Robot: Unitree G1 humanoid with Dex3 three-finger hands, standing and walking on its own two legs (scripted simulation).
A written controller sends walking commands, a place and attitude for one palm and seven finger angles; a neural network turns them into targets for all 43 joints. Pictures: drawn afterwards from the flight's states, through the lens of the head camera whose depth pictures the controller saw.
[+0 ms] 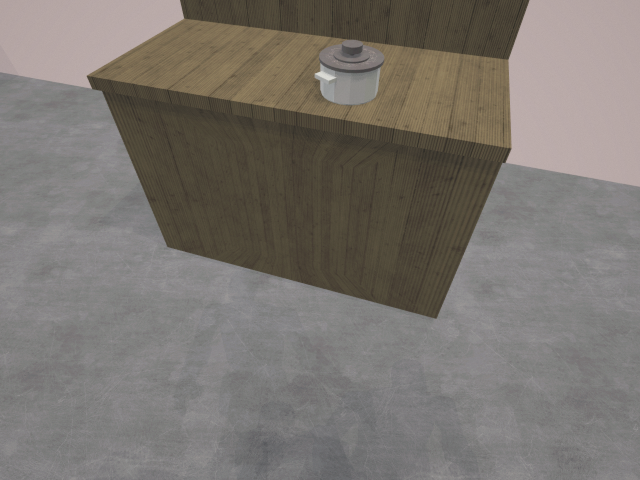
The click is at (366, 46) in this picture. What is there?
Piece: lid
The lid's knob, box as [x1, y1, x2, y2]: [342, 40, 362, 53]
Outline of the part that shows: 342,42 342,51 346,53 358,53 362,49 362,43 360,41 345,40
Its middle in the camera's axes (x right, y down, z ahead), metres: +0.08 -0.48 +0.97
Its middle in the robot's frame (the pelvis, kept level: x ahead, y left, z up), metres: +1.06 -0.02 +0.10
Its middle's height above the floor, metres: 0.88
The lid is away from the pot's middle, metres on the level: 0.00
